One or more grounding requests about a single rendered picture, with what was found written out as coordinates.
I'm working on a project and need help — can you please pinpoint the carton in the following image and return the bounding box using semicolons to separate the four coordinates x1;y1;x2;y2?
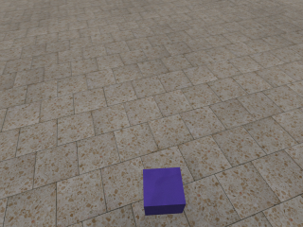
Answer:
143;167;186;216

